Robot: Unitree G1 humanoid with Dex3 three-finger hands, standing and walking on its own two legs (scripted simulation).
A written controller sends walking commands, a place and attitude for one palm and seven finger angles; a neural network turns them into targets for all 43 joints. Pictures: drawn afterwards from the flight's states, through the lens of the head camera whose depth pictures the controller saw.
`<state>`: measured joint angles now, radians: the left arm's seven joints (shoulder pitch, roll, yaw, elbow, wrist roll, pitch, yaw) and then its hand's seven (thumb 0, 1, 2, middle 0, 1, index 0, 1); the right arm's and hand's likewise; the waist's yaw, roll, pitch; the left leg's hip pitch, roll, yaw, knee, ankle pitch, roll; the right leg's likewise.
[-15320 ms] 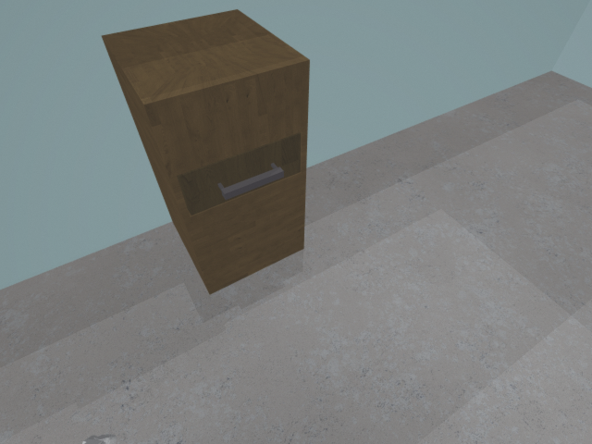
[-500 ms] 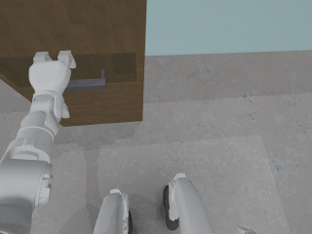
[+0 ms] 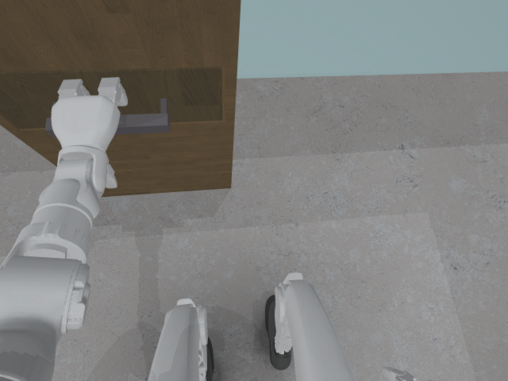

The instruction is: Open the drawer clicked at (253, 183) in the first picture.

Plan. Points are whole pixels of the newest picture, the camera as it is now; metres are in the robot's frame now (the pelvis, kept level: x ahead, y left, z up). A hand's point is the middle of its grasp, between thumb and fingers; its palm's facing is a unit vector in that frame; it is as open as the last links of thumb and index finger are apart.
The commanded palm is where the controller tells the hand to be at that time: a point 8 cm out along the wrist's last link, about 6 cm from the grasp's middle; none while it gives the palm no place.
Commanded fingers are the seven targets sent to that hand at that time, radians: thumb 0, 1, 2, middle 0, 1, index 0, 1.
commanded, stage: lower the fingers behind the handle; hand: left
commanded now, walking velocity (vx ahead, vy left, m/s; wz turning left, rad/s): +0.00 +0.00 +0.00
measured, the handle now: (111, 115) +0.56 +0.20 -0.08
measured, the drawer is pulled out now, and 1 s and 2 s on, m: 0.00 0.00 0.00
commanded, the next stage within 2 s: close the thumb around the handle in 1.02 s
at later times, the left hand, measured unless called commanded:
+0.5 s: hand (108, 148) +0.50 +0.21 -0.10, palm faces -0.10 +0.00 -0.99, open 13.8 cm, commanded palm +0.50 +0.20 -0.04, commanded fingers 0.00 -0.50 0.30 -0.30 -1.20 -0.30 -1.20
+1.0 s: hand (109, 146) +0.51 +0.21 -0.10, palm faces -0.06 -0.01 -1.00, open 13.8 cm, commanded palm +0.50 +0.20 -0.05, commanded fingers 0.00 -0.50 0.30 -0.30 -1.20 -0.30 -1.20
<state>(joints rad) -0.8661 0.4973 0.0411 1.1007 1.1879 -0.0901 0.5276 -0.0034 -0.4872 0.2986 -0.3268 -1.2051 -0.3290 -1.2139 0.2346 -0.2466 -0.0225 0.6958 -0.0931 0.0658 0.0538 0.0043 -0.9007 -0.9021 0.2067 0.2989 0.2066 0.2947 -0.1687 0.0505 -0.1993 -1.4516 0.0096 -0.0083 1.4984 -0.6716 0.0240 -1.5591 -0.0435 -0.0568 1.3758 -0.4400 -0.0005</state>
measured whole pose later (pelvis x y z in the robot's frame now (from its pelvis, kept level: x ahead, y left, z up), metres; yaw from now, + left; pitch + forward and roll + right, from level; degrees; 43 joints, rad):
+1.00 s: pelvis -0.03 +0.00 -0.04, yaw +0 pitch +38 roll -3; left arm -0.95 0.56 0.04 1.13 1.19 -0.08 0.46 0.00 -0.49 0.30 -0.32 -1.21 -0.32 -1.22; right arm 0.23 -0.25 0.01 0.68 -0.07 0.02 0.05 0.00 -0.90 -0.90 0.21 0.30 0.21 0.29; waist -0.20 0.06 -0.20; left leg -1.64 0.00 -0.01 1.66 -0.68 0.03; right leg -1.74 -0.05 -0.06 1.52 -0.44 0.00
